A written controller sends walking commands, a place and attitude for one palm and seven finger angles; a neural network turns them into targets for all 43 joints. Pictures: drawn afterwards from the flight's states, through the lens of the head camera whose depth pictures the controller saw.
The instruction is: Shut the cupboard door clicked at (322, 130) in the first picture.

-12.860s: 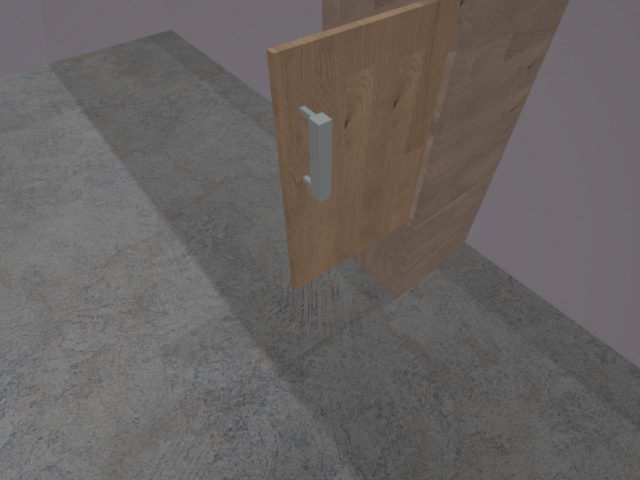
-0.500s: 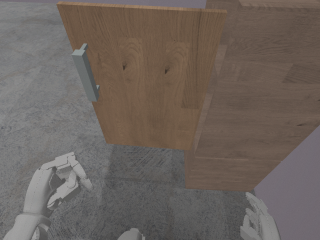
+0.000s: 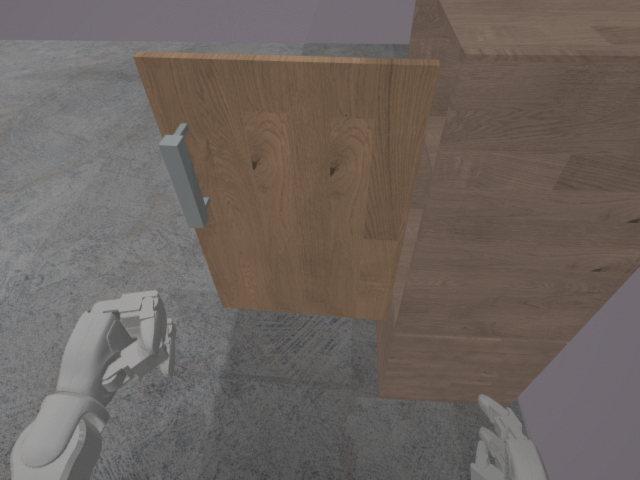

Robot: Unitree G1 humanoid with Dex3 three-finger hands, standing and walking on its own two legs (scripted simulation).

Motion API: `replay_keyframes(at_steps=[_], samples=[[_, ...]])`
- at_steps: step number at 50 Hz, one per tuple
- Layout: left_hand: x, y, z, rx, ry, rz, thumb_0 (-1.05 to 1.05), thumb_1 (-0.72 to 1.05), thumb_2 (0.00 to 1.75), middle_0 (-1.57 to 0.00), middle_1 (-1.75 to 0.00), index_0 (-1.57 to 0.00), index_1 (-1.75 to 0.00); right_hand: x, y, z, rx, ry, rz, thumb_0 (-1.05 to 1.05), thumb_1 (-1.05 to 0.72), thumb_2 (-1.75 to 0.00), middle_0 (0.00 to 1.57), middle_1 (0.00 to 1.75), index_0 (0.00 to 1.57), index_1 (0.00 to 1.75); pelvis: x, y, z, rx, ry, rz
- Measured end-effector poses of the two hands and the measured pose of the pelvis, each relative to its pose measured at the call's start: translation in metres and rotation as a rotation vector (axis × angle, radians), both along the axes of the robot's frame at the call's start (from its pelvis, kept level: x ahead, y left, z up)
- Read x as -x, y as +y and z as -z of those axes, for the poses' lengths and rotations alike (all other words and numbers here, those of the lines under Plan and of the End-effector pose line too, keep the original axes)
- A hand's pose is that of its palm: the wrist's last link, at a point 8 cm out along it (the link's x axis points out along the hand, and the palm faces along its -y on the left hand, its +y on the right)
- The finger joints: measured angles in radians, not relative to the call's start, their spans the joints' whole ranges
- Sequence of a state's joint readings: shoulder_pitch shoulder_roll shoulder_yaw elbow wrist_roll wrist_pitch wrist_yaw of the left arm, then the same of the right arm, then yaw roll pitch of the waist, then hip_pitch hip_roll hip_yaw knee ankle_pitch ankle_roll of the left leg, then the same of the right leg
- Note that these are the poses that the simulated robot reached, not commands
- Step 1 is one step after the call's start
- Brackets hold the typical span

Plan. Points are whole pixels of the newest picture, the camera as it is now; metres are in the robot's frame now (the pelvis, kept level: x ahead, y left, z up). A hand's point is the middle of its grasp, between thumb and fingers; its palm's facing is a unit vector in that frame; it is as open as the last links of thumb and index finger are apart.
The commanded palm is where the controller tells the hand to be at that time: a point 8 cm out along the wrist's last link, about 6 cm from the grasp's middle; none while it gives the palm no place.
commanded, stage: raise the hand and make a fist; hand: left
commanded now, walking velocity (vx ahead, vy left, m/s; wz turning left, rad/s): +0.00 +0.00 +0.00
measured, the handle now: (191, 176) +0.52 +0.25 +0.10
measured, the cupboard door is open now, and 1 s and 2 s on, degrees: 88 88 88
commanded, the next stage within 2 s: bring the fist close to the handle in 0.30 s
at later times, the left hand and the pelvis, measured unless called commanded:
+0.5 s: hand (175, 345) +0.23 +0.18 +0.10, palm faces -0.01 -1.00 -0.06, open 3.1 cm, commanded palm +0.23 +0.23 +0.11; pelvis +0.00 -0.01 +0.00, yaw +0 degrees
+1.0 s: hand (182, 264) +0.34 +0.21 +0.11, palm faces +0.00 -1.00 -0.03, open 3.1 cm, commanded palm +0.33 +0.25 +0.11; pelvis +0.00 -0.01 +0.00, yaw -1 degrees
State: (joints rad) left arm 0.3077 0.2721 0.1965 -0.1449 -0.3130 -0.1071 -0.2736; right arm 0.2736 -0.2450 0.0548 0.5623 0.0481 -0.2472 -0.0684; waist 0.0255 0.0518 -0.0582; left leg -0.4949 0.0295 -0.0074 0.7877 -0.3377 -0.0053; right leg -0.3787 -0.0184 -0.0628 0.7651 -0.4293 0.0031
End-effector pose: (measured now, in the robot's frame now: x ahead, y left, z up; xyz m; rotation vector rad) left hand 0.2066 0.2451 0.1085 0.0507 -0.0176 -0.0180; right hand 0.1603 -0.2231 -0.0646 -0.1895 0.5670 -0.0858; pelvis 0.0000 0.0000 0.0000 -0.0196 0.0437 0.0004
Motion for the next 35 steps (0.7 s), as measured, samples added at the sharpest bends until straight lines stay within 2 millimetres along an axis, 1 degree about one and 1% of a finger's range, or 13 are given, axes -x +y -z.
replay_keyframes(at_steps=[6,11,24,28,35], samples=[[-0.001,-0.006,0.005,0.006,0.025,-0.002,0.01,0.9,0.9,-1.3,-1.5,-1.3,-1.5,0.003,-0.011,-0.002,0.01,0.0,0.018,0.01,-0.9,-0.9,0.2,0.3,0.2,0.3,-0.001,-0.004,-0.002,-0.006,-0.002,0.004],[0.0,-0.01,0.005,-0.001,0.014,-0.006,0.01,0.9,0.9,-1.3,-1.5,-1.3,-1.5,0.002,-0.017,-0.002,0.018,-0.002,0.022,0.01,-0.9,-0.9,0.2,0.3,0.2,0.3,-0.001,-0.007,-0.002,-0.009,-0.003,0.004],[-0.004,-0.013,0.002,-0.012,0.002,-0.009,0.01,0.9,0.9,-1.3,-1.5,-1.3,-1.5,-0.004,-0.017,0.001,0.004,-0.005,0.016,0.01,-0.9,-0.9,0.2,0.3,0.2,0.3,-0.004,-0.011,-0.001,-0.012,-0.002,0.001],[-0.016,-0.011,0.002,-0.013,-0.011,-0.017,0.01,0.9,0.9,-1.3,-1.5,-1.31,-1.5,-0.004,-0.017,0.005,0.006,0.01,0.013,0.01,-0.9,-0.9,0.2,0.3,0.2,0.3,-0.002,-0.011,-0.001,-0.011,-0.003,-0.004],[-0.053,-0.012,-0.001,-0.008,-0.009,0.007,0.01,0.9,0.9,-1.3,-1.5,-1.31,-1.5,0.004,-0.02,0.01,0.009,0.05,0.036,0.01,-0.9,-0.9,0.2,0.3,0.2,0.3,-0.001,-0.012,-0.002,-0.016,0.006,0.004]])
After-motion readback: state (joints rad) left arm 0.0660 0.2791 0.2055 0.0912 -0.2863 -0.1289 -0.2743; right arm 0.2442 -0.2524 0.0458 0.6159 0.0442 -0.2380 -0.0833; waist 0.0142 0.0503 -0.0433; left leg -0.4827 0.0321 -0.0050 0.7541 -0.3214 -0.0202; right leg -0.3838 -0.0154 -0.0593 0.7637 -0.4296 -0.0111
